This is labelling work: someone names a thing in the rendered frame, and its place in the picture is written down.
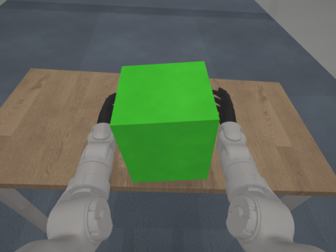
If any robot left upper arm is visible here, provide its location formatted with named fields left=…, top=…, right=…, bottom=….
left=15, top=195, right=113, bottom=252

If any robot right upper arm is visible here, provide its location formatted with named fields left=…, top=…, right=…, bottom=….
left=226, top=193, right=325, bottom=252

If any left robot forearm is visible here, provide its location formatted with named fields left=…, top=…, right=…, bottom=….
left=47, top=123, right=116, bottom=237

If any right robot forearm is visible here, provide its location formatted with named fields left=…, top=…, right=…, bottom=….
left=216, top=121, right=295, bottom=233

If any carton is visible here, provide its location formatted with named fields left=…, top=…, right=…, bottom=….
left=110, top=61, right=220, bottom=183

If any left robot hand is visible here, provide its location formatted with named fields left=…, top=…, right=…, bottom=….
left=97, top=93, right=116, bottom=124

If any table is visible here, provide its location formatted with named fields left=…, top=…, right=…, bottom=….
left=0, top=68, right=336, bottom=233

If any right robot hand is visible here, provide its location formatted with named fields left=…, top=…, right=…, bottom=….
left=212, top=88, right=236, bottom=125

